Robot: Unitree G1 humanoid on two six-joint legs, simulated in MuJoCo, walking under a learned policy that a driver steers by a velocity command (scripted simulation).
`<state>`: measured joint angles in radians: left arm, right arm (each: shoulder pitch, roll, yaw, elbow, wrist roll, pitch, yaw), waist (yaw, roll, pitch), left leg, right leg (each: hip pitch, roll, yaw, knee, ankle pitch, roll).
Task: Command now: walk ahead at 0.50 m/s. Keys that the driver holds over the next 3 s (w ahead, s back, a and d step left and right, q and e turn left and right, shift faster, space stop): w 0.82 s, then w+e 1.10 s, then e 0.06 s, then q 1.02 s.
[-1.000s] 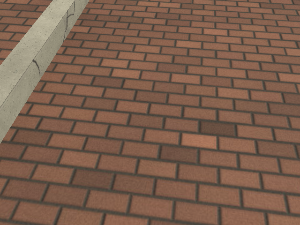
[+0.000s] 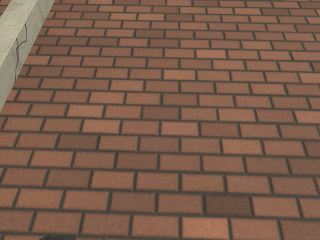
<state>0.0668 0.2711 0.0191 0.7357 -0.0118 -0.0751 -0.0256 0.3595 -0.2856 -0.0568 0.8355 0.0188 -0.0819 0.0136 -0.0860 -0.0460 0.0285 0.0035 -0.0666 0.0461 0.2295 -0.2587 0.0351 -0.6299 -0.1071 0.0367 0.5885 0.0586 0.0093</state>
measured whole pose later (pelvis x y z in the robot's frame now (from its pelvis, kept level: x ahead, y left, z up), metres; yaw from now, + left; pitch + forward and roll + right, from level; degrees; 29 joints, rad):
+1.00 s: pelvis +0.55 +0.01 +0.01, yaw -3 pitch +1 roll +2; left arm 0.15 0.29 0.05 0.79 -0.02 -0.06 -0.01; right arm 0.32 -0.27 -0.05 0.89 -0.01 -0.09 0.01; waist -0.06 -0.05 0.01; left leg -0.02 -0.07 0.10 0.19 -0.20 0.06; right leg -0.69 -0.12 0.05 0.74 0.05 0.00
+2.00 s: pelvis +1.09 -0.11 +0.00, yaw -36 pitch +1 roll +2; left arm 0.18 0.31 0.08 0.63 -0.02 -0.01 -0.01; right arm 0.31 -0.28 -0.07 0.85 -0.01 -0.08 0.00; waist -0.07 -0.04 0.04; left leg -0.06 -0.01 0.15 0.28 -0.23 0.02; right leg -0.69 -0.10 0.06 0.88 -0.11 0.01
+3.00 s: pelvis +1.22 -0.21 +0.00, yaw -10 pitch +2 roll -2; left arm 0.06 0.30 0.09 0.81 -0.01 0.00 0.03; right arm 0.17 -0.31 -0.08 0.69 0.01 0.04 -0.03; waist -0.02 0.00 0.04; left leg -0.30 -0.08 -0.17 0.48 -0.21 0.05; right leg -0.40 0.03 0.10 0.70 -0.35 0.08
